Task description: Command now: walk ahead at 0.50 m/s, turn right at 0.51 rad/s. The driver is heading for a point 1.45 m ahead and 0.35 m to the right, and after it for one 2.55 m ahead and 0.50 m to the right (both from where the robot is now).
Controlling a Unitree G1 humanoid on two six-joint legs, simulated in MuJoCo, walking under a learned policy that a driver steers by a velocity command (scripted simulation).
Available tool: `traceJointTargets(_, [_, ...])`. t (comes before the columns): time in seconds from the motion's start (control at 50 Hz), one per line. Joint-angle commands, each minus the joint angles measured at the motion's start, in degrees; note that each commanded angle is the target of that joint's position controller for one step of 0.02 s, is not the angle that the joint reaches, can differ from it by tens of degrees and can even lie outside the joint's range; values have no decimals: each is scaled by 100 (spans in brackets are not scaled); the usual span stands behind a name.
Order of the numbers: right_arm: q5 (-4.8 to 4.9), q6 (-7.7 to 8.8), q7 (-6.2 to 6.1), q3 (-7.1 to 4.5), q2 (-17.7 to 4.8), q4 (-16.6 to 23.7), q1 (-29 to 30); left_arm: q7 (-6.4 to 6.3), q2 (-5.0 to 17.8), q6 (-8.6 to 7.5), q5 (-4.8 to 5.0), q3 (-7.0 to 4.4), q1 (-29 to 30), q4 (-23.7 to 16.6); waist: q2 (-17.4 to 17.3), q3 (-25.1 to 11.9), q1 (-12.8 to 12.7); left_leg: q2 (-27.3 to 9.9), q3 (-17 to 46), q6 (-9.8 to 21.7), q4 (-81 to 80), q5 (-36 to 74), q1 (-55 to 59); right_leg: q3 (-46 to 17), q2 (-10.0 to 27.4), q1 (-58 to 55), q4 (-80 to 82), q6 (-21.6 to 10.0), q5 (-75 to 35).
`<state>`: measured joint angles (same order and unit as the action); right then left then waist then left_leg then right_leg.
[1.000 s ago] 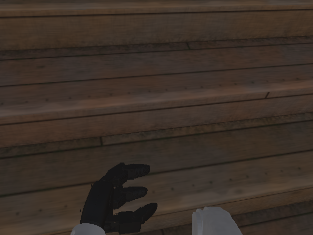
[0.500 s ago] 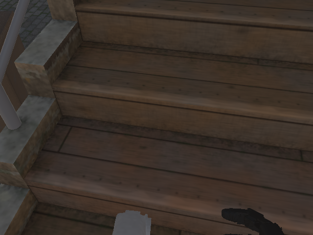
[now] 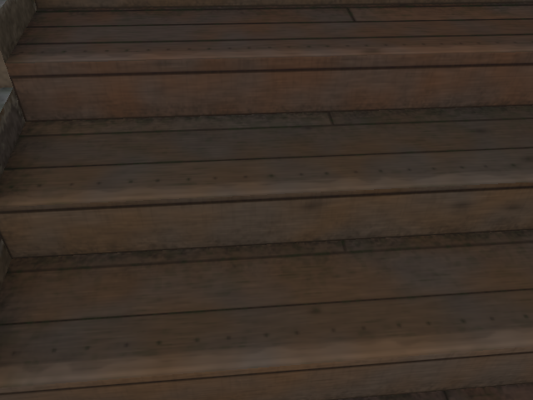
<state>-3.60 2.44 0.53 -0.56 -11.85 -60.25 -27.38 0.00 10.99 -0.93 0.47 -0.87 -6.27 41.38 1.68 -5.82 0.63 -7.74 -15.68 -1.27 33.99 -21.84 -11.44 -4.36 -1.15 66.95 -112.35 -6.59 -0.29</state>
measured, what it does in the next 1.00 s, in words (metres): climbs, turning right: right foot 0.16 m higher, then left foot 0.16 m higher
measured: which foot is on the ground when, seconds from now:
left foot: down 0.00-0.26, up 0.28-0.78, down 0.80-1.00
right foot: up 0.00-0.22, down 0.24-0.80, up 0.82-1.00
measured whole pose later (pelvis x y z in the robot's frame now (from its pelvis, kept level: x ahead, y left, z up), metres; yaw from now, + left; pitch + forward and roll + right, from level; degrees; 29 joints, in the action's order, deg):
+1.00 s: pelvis +0.62 -0.17 +0.31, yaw -29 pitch +1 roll +2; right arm -2.3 3.7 0.0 -1.0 -12.5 -59.5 -24.9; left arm 3.9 10.3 -4.6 -0.3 0.9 -6.6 42.1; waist 0.7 -4.2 0.5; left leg 4.3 -7.1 5.4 41.6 -19.4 -23.8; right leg -9.0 -4.0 47.1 -110.7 -9.1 8.0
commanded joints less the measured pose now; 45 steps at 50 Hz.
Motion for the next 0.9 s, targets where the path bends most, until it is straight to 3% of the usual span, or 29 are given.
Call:
traceJointTargets(0.02, [-5,118,-77,155,-152,548,842,-78,-332,206,-97,228,-326,-212,-535,1089,-418,-1346,736,716,-1762,1094,-673,79,73,840,-964,243,68])
traceJointTargets(0.06, [121,85,-239,76,-382,363,176,-52,-480,160,-22,362,564,-720,-568,1423,-132,-1460,673,598,-2009,1145,374,143,343,1968,-787,212,823])
traceJointTargets(0.12, [171,-7,-508,58,-432,331,-470,205,-210,17,124,418,1462,-1295,-511,1290,109,-1301,440,532,-2556,974,1060,513,772,1852,785,252,765])
traceJointTargets(0.14, [281,-76,-596,-112,-977,360,-296,359,-504,13,179,609,1729,-1478,-856,1319,-11,-1456,195,692,-3510,1119,787,936,1185,980,2063,165,1652])
traceJointTargets(0.16, [308,-147,-630,-191,-1034,381,-320,439,-424,26,156,599,2078,-1580,-594,1430,138,-1363,79,753,-3702,1452,771,1186,1135,306,2840,90,1940])
traceJointTargets(0.18, [357,-104,-562,-187,-1106,478,103,492,-356,-21,109,514,1870,-1564,-530,1193,-139,-1180,-420,790,-3344,4241,513,1859,700,-1152,3399,-146,2407])
traceJointTargets(0.22, [368,-32,-455,-206,-1527,437,3,461,161,-71,95,180,588,-1364,-1630,15,-837,-1351,-256,1012,-1492,10892,1114,2174,-222,-3202,3607,-506,2525])
traceJointTargets(0.24, [411,-22,-439,-315,-1881,659,308,454,773,-44,80,-105,-667,-1007,-1803,-789,-1423,-1167,-106,961,-162,11365,1457,1678,-564,-4311,4619,-819,2670])
traceJointTargets(0.26, [425,51,-421,-333,-1702,1074,497,434,1305,28,30,-359,-1345,-754,-1321,-1205,-1573,-713,317,617,1616,9809,-205,-225,-272,-6083,5787,-1208,2436])
traceJointTargets(0.28, [311,294,-162,-85,-621,1443,474,279,2129,125,59,-586,-1444,-561,1466,-1777,-853,876,957,107,3959,1746,-2110,-4335,1165,-7335,8800,-1877,4412])
traceJointTargets(0.3, [312,519,118,-230,-732,1392,830,69,1747,104,-181,-450,-1469,-503,857,-2405,-727,1088,2681,225,5869,1257,-2312,-5675,1551,-7390,9927,-1304,5023])
traceJointTargets(0.32, [419,530,181,-261,-577,1625,1276,62,1372,-14,-150,-337,-1717,-166,361,-1574,-579,956,2716,382,6645,1376,-2750,-5072,1526,-6710,10015,-660,4655])
traceJointTargets(0.36, [242,564,105,-49,80,2216,2250,239,289,-178,-85,-75,-1407,223,-254,71,-172,657,2390,756,7838,1440,-3773,-3362,1071,-4970,9119,-377,3582])
traceJointTargets(0.4, [143,564,196,219,533,2458,1972,292,-103,-273,-167,52,-1406,578,-63,291,245,491,2373,1132,8909,1574,-4393,-2224,542,-4615,8964,-121,2497])
traceJointTargets(0.44, [201,559,274,385,684,2474,1703,290,-132,-253,-147,87,-1459,599,-258,364,398,493,2155,1066,9106,1570,-5353,-1702,488,-4835,8769,-113,1434])
traceJointTargets(0.48, [280,473,266,400,411,2554,1941,268,52,-221,-134,117,-1271,549,-583,584,508,330,1827,883,8281,1766,-5567,-1209,335,-4259,8971,133,1533])
traceJointTargets(0.56, [366,400,130,691,985,3006,2766,226,164,-151,-203,203,-1985,1022,383,872,210,445,1371,579,10095,1479,-7361,-1702,491,-4377,9125,153,2062])
traceJointTargets(0.6, [237,477,61,776,943,3393,3713,171,182,-53,-72,211,-2212,1160,406,991,-119,456,1006,435,8485,1758,-7186,-1757,255,-4103,9432,249,2077])
traceJointTargets(0.64, [160,579,-10,898,1066,3804,4754,-78,189,78,-93,155,-2729,1266,644,886,-507,549,517,190,7470,1539,-7010,-2217,562,-4365,10211,-240,999])
traceJointTargets(0.7, [256,595,14,726,736,3748,4673,-317,225,22,94,63,-2925,1533,746,133,-368,406,378,338,5619,1190,-5844,-1562,1016,-6157,10646,-467,-1331])
traceJointTargets(0.72, [295,583,46,639,671,3626,4246,-371,211,48,85,69,-2571,1484,832,-147,-10,692,174,549,4700,1002,-4569,-1002,871,-6179,10428,-306,-3513])
traceJointTargets(0.76, [389,567,17,251,-123,3285,3139,-393,752,-15,-13,-42,-2457,1404,1561,-970,657,1323,370,633,3512,399,-2257,-968,1091,-6941,9613,-475,-8168])
traceJointTargets(0.78, [435,521,34,60,-579,3110,2428,-367,1046,-68,-77,-104,-2093,1389,1724,-1079,1123,1297,950,738,2593,-36,-1879,-911,1249,-7592,8636,-474,-9071])
traceJointTargets(0.8, [380,440,67,-25,-818,2721,1380,-331,1014,-165,-225,-124,-1676,1250,1378,-1449,1525,962,1914,998,1935,-343,-739,-941,1275,-7258,7461,-595,-8918])
traceJointTargets(0.82, [54,403,139,-100,-1066,2102,350,-119,478,-294,-337,-74,-1774,1041,-998,-1977,1236,116,3819,1594,1019,367,1226,-887,544,-5457,5839,-616,-6241])
traceJointTargets(0.84, [-101,262,25,-162,-966,1640,-176,146,-268,-413,-273,60,-1858,1079,-3278,-2112,1084,-969,7063,2525,-1241,549,2153,-1416,-1062,-3700,3168,-162,579])
traceJointTargets(0.86, [61,159,-152,-58,-319,1450,165,402,-84,-518,-234,-1,-1622,853,-2089,-1219,828,-1093,7431,2285,-1653,-393,1252,-1721,-1036,-2883,1204,-45,1007])
traceJointTargets(0.88, [150,152,-151,127,403,1071,482,512,-189,-494,-116,77,-814,399,-1012,-11,512,-915,6434,2017,-1501,-897,88,-1396,-849,-2198,505,-69,1077])
traceJointTargets(0.9, [194,205,-109,210,748,787,652,520,-226,-468,-141,161,-365,46,-155,665,155,-688,5295,1742,-1221,-748,-868,-1126,-581,-1996,380,-221,1022])
Keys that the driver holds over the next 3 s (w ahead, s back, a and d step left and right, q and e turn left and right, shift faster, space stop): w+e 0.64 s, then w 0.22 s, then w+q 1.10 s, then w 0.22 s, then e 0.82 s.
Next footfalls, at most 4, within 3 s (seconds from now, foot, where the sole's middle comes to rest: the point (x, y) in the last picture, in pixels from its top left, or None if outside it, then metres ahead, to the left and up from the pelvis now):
0.24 right None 0.35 -0.14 -0.60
0.80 left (332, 290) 0.71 -0.14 -0.44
1.32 right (451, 271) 0.77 -0.42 -0.44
1.64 left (364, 148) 1.03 -0.23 -0.27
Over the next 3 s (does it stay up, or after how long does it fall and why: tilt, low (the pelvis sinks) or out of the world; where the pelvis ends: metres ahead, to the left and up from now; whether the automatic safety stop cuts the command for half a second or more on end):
stays up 1.46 -0.27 0.67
